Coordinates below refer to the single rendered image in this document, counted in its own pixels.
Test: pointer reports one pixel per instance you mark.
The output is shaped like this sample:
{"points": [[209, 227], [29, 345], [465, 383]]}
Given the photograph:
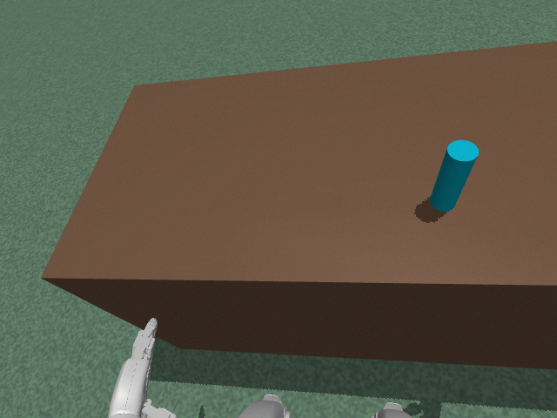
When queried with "can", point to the can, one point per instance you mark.
{"points": [[456, 166]]}

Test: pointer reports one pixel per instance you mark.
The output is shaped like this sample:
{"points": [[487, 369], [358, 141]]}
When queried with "left robot hand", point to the left robot hand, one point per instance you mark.
{"points": [[130, 393]]}

